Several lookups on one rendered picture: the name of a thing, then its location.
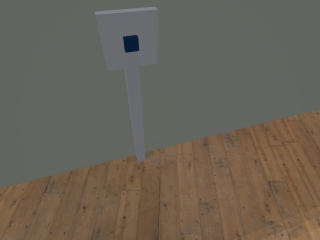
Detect button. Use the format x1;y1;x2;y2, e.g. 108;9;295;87
123;35;139;53

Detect panel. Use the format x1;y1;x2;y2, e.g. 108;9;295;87
95;6;158;162

